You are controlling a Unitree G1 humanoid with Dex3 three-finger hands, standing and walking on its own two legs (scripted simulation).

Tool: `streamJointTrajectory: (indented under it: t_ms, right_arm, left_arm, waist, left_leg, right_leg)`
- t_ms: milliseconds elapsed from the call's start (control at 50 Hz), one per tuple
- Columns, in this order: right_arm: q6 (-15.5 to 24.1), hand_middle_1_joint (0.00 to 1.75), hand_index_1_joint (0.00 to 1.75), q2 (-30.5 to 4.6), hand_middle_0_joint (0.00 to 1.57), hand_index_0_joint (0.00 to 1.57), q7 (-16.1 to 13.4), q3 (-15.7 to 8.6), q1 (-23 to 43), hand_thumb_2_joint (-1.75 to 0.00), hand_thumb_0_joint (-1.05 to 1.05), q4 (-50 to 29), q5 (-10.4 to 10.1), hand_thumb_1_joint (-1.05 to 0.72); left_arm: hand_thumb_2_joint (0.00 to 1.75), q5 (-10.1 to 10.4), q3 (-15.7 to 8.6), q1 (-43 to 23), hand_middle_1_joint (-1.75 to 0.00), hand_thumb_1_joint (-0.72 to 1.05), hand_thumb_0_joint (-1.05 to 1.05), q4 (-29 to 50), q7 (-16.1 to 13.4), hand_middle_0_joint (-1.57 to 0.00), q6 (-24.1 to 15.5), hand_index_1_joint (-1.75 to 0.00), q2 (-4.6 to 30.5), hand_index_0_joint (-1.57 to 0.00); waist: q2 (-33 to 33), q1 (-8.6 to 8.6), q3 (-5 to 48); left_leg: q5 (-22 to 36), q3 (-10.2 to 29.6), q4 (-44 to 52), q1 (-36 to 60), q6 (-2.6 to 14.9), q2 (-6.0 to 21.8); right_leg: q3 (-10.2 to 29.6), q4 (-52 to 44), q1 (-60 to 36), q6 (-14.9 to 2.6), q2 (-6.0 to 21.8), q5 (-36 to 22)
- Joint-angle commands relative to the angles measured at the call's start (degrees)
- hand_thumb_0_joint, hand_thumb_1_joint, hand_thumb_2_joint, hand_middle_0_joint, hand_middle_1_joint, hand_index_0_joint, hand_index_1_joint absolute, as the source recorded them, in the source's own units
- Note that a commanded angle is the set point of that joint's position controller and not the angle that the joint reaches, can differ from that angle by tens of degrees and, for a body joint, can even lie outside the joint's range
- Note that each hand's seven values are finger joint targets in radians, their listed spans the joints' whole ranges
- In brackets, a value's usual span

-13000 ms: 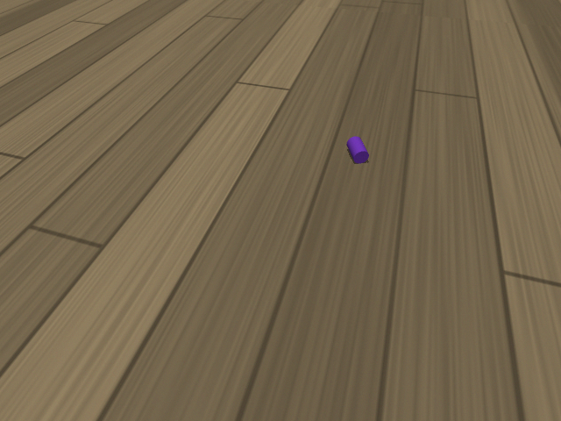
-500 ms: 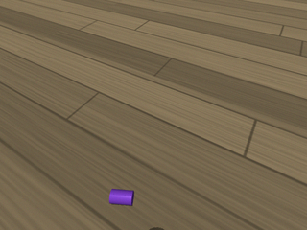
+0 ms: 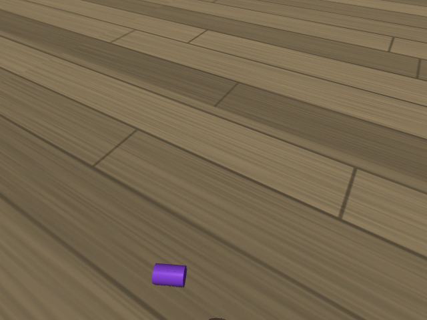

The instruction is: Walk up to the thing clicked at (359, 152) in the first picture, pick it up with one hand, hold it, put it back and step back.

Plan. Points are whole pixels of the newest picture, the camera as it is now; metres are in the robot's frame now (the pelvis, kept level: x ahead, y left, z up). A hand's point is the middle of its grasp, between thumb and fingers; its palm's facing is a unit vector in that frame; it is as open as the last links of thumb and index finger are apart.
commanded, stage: rise first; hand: left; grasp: from above
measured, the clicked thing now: (169, 274) +0.44 +0.25 -0.74
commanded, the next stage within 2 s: none
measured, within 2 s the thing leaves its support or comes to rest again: neither
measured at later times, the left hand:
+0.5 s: hand out of the picture +0.14 +0.26 -0.18, palm faces -0.05 -0.92 -0.39, open 11.5 cm
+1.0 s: hand out of the picture +0.13 +0.27 -0.23, palm faces -0.16 -0.87 -0.47, open 14.1 cm
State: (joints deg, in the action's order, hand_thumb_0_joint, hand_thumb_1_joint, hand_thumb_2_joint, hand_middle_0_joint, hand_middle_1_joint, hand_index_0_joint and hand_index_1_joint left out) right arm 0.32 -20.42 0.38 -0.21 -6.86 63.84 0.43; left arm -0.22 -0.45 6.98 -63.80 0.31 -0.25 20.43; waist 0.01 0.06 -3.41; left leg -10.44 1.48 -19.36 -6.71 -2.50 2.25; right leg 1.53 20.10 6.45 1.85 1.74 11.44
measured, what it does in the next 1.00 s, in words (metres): lowers itself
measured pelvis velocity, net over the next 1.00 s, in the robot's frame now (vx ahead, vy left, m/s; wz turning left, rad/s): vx -0.01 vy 0.02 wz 0.00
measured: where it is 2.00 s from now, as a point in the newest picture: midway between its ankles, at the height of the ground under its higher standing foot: outside the picture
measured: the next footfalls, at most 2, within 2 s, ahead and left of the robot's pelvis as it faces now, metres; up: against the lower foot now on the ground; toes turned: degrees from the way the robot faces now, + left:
none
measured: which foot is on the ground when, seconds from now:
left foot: down 0.00-1.00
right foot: down 0.00-1.00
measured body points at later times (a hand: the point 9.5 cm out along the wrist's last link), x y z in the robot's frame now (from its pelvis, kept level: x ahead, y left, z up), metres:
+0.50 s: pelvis -0.01 +0.01 -0.04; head +0.05 +0.01 +0.41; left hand +0.15 +0.31 -0.15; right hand +0.10 -0.25 -0.15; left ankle +0.00 +0.15 -0.75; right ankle +0.00 -0.14 -0.75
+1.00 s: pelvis -0.01 +0.02 -0.10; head +0.10 +0.03 +0.33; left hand +0.14 +0.31 -0.20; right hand +0.18 -0.23 -0.19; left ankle +0.00 +0.15 -0.75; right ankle +0.00 -0.14 -0.75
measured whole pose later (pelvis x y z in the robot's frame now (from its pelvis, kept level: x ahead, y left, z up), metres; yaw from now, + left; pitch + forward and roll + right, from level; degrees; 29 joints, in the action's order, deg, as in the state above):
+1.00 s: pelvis -0.01 +0.02 -0.10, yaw +0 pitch +19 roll -2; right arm 7.6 -13.1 -0.7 -2.0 -10.7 30.2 -0.2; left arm -14.5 -7.4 16.7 -20.1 0.1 15.3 17.9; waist -0.8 -1.5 7.5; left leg -31.8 4.2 -68.7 -56.2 -1.9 1.8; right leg 0.9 65.8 53.6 3.1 0.9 31.4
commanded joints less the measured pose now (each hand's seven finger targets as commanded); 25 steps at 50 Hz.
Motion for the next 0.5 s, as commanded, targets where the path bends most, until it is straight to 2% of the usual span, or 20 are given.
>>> streamJointTrajectory:
  t_ms: [0, 60, 80, 100, 120, 140, 160, 180, 200, 220, 240, 260, 280, 300, 320, 360, 380, 420, 460, 480]
  right_arm:
    - [1.01, 0.30, 0.30, -12.35, 0.20, 0.20, -0.66, -2.14, 1.62, -0.90, 0.00, -3.29, -0.02, -0.90]
    - [0.91, 0.30, 0.30, -12.44, 0.20, 0.20, -0.64, -2.22, 1.47, -0.90, 0.00, -3.15, -0.04, -0.90]
    - [0.93, 0.30, 0.30, -12.14, 0.20, 0.20, -0.62, -2.24, 1.43, -0.91, 0.00, -3.27, 0.10, -0.93]
    - [4.27, 0.30, 0.30, -1.98, 0.20, 0.20, -1.71, 0.36, 2.47, -0.92, 0.00, -19.69, -3.63, -0.99]
    - [4.46, 0.30, 0.30, -3.90, 0.20, 0.20, -2.26, -0.08, -0.33, -0.91, 0.00, -16.57, -3.70, -0.93]
    - [3.97, 0.30, 0.30, -6.28, 0.20, 0.20, -2.90, -1.65, -3.09, -0.91, 0.00, -16.21, -3.87, -0.93]
    - [3.59, 0.30, 0.30, -6.10, 0.20, 0.20, -2.88, -2.35, -3.71, -0.90, 0.00, -16.91, -3.32, -0.91]
    - [3.75, 0.30, 0.30, -5.70, 0.20, 0.20, -2.89, -2.80, -3.80, -0.90, 0.00, -18.60, -3.09, -0.91]
    - [4.15, 0.30, 0.30, -5.55, 0.20, 0.20, -2.97, -3.66, -4.16, -0.90, 0.00, -19.72, -2.12, -0.91]
    - [4.38, 0.30, 0.30, -5.38, 0.20, 0.20, -2.90, -4.44, -6.32, -0.90, 0.00, -20.00, -1.66, -0.91]
    - [4.54, 0.30, 0.30, -4.93, 0.20, 0.20, -2.45, -4.95, -6.82, -0.90, 0.00, -21.33, -1.29, -0.92]
    - [4.67, 0.30, 0.30, -4.87, 0.20, 0.20, -2.20, -5.17, -6.66, -0.90, 0.00, -23.36, -1.16, -0.92]
    - [4.84, 0.30, 0.30, -4.35, 0.20, 0.20, -2.10, -5.21, -6.30, -0.91, 0.00, -24.77, -1.27, -0.93]
    - [4.94, 0.30, 0.30, -4.10, 0.20, 0.20, -2.09, -5.31, -6.03, -0.90, 0.00, -25.90, -1.57, -0.92]
    - [4.82, 0.30, 0.30, -4.07, 0.20, 0.20, -1.95, -5.30, -5.71, -0.91, 0.00, -27.23, -1.78, -0.93]
    - [4.77, 0.30, 0.30, -3.79, 0.20, 0.20, -1.59, -5.27, -4.71, -0.91, 0.00, -29.19, -1.98, -0.94]
    - [4.87, 0.30, 0.30, -3.90, 0.20, 0.20, -1.51, -5.38, -4.18, -0.91, 0.00, -30.33, -1.99, -0.94]
    - [5.27, 0.30, 0.30, -3.40, 0.20, 0.20, -1.31, -5.22, -3.99, -0.91, 0.00, -31.73, -1.94, -0.93]
    - [5.94, 0.30, 0.30, -3.07, 0.20, 0.20, -1.18, -5.34, -4.67, -0.91, 0.00, -32.61, -1.80, -0.94]
    - [6.26, 0.30, 0.30, -2.82, 0.20, 0.20, -1.17, -5.30, -5.00, -0.91, 0.00, -33.08, -1.79, -0.94]
  left_arm:
    - [0.90, -0.24, -2.28, -1.37, -0.30, 0.90, 0.00, 3.52, -0.58, -0.20, -1.17, -0.30, 12.93, -0.20]
    - [0.90, -0.26, -2.19, -1.22, -0.30, 0.90, 0.00, 3.39, -0.65, -0.20, -1.26, -0.30, 12.63, -0.20]
    - [0.91, -0.35, -2.19, -1.58, -0.38, 0.84, 0.00, 3.57, -0.66, -0.15, -1.21, -0.38, 12.85, -0.16]
    - [0.91, 2.14, -1.81, -21.68, -0.46, 0.80, 0.00, 23.67, -1.30, -0.23, -6.92, -0.46, 2.34, -0.21]
    - [0.94, 2.00, -3.42, -27.39, -0.54, 0.72, 0.00, 20.70, -1.73, -0.21, -6.64, -0.54, 6.24, -0.18]
    - [0.88, 0.49, -7.67, -15.95, -0.62, 0.65, 0.00, 10.91, -2.09, -0.20, -4.64, -0.62, 12.40, -0.20]
    - [0.88, -0.84, -8.24, -13.46, -0.70, 0.57, 0.00, 5.83, -1.30, -0.19, -3.18, -0.70, 12.42, -0.19]
    - [0.88, -2.06, -8.46, -17.44, -0.77, 0.49, 0.00, 5.35, -0.34, -0.19, -2.81, -0.76, 12.64, -0.19]
    - [0.87, -3.70, -9.45, -17.93, -0.83, 0.41, 0.00, 6.50, 0.43, -0.18, -3.36, -0.81, 13.47, -0.20]
    - [0.87, -5.23, -11.00, -12.24, -0.90, 0.33, 0.00, 4.37, 0.69, -0.16, -2.74, -0.87, 13.57, -0.19]
    - [0.87, -6.55, -12.13, -8.01, -0.94, 0.25, 0.00, 4.22, 1.05, -0.15, -2.02, -0.91, 13.09, -0.18]
    - [0.89, -7.15, -12.62, -5.28, -0.97, 0.17, 0.00, 5.69, 1.07, -0.13, -1.39, -0.94, 12.47, -0.16]
    - [0.90, -7.62, -11.79, -5.99, -1.00, 0.09, 0.00, 8.39, 1.01, -0.12, -0.55, -0.97, 11.27, -0.15]
    - [0.89, -7.73, -12.04, -5.86, -1.01, 0.01, 0.00, 11.40, 0.69, -0.13, 0.65, -0.98, 11.30, -0.16]
    - [0.89, -7.84, -11.68, -5.10, -1.00, -0.07, 0.00, 12.43, 0.45, -0.14, 2.36, -0.98, 10.23, -0.16]
    - [0.91, -8.60, -11.83, -3.88, -1.03, -0.23, 0.00, 13.97, 0.22, -0.14, 5.56, -1.01, 9.85, -0.15]
    - [0.95, -8.99, -11.55, -5.91, -1.03, -0.31, 0.00, 16.38, 0.19, -0.12, 6.47, -1.03, 10.26, -0.13]
    - [0.95, -9.28, -11.12, -5.63, -1.08, -0.47, 0.00, 18.72, 0.20, -0.10, 8.01, -1.07, 8.95, -0.11]
    - [0.96, -9.83, -12.06, -6.13, -1.09, -0.55, 0.00, 22.89, 0.04, -0.10, 8.41, -1.08, 9.80, -0.10]
    - [0.95, -10.12, -11.62, -5.75, -1.11, -0.55, 0.00, 24.15, 0.11, -0.10, 8.37, -1.09, 9.19, -0.11]
  waist:
    - [-0.34, -0.13, 4.30]
    - [0.44, -0.09, 3.67]
    - [0.82, -0.25, 3.76]
    - [-2.09, -6.36, 1.23]
    - [-0.48, -4.63, 3.02]
    - [0.14, -2.79, 2.43]
    - [1.88, -2.59, 4.41]
    - [4.05, -2.52, 5.64]
    - [4.01, -1.67, 9.86]
    - [0.74, -0.79, 13.17]
    - [-0.97, 0.95, 14.92]
    - [-2.51, 1.97, 16.21]
    - [-2.85, 1.53, 17.08]
    - [-3.06, 1.88, 17.84]
    - [-2.77, 0.87, 17.26]
    - [-0.70, 0.78, 15.65]
    - [-0.34, 0.03, 15.88]
    - [0.26, -0.23, 14.26]
    - [-0.34, -0.17, 15.92]
    - [-0.39, -0.72, 16.39]
  left_leg:
    - [7.15, 3.21, 2.53, 0.85, 3.27, 4.81]
    - [6.24, 3.46, 2.58, 0.90, 3.34, 4.92]
    - [6.63, 3.40, 2.66, 0.68, 3.18, 4.84]
    - [-2.92, -4.55, -2.11, -7.08, 2.64, -2.99]
    - [-4.09, -4.48, -2.66, -6.59, 2.77, -3.13]
    - [-3.46, -4.16, -2.91, -7.65, 2.54, -2.63]
    - [-2.79, -3.94, -5.53, -9.81, 2.64, -2.82]
    - [-1.55, -3.66, -7.91, -11.56, 2.99, -2.73]
    - [-0.12, -3.68, -10.29, -12.31, 2.98, -2.82]
    - [1.35, -3.43, -12.09, -13.44, 2.55, -3.16]
    - [2.21, -3.25, -13.42, -14.91, 2.19, -3.37]
    - [2.26, -3.44, -14.16, -15.46, 1.94, -3.59]
    - [2.34, -3.44, -14.24, -15.13, 1.91, -3.68]
    - [2.69, -3.13, -13.52, -14.60, 1.78, -3.67]
    - [2.40, -3.08, -14.10, -15.47, 1.97, -3.63]
    - [1.44, -2.75, -15.55, -18.02, 2.05, -3.28]
    - [0.63, -2.55, -16.57, -18.62, 2.07, -2.94]
    - [-2.17, -2.48, -18.65, -21.47, 2.07, -2.76]
    - [-3.26, -2.34, -21.29, -23.35, 2.10, -2.63]
    - [-3.86, -2.34, -22.57, -24.29, 2.17, -2.58]
  right_leg:
    - [3.27, -2.98, -0.38, -2.98, 5.39, -7.63]
    - [3.13, -3.59, 0.49, -2.81, 5.23, -5.92]
    - [3.09, -3.56, 0.57, -2.94, 5.27, -6.04]
    - [-1.75, -0.07, 12.94, -1.69, -1.08, -1.13]
    - [-2.39, 0.12, 9.80, -1.51, -1.12, 1.07]
    - [-3.12, 0.91, 9.77, -2.00, -1.94, 1.75]
    - [-3.33, 2.59, 10.64, -2.05, -1.87, 1.85]
    - [-3.47, 5.02, 12.05, -1.97, -1.94, 0.52]
    - [-3.04, 7.45, 11.51, -1.78, -1.61, -1.67]
    - [-3.02, 9.94, 12.40, -2.14, -1.54, -3.09]
    - [-3.17, 11.66, 12.55, -2.44, -1.64, -2.95]
    - [-3.15, 12.63, 12.64, -2.57, -1.75, -2.47]
    - [-3.04, 12.94, 12.71, -2.49, -1.83, -2.50]
    - [-3.27, 12.52, 12.52, -2.52, -1.96, -2.32]
    - [-3.25, 12.73, 13.51, -2.35, -1.97, -2.21]
    - [-3.69, 14.08, 15.85, -2.24, -2.29, -0.70]
    - [-3.82, 15.04, 17.70, -2.26, -2.44, 0.34]
    - [-3.88, 16.82, 20.65, -2.16, -2.37, 3.32]
    - [-3.79, 19.34, 22.75, -2.06, -2.36, 4.39]
    - [-3.67, 20.77, 24.12, -1.99, -2.35, 4.77]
